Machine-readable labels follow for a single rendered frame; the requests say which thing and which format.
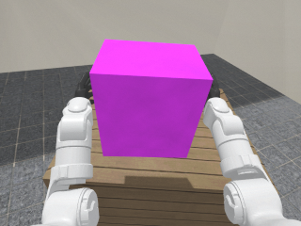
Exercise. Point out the robot left forearm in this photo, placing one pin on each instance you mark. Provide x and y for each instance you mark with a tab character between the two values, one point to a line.
73	147

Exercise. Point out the right robot upper arm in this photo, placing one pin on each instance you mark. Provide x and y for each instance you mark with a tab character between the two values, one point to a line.
254	202

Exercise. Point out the carton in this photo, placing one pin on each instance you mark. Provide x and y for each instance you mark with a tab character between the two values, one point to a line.
148	97

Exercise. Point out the pedestal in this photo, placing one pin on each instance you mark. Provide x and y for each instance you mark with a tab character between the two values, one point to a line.
159	191

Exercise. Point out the robot right forearm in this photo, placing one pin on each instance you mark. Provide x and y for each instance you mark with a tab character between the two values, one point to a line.
238	161

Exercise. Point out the robot left hand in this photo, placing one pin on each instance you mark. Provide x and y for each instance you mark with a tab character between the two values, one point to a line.
83	88

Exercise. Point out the left robot upper arm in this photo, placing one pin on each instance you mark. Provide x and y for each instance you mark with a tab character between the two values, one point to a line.
71	207

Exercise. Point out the robot right hand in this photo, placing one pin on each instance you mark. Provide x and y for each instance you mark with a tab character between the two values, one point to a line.
214	90

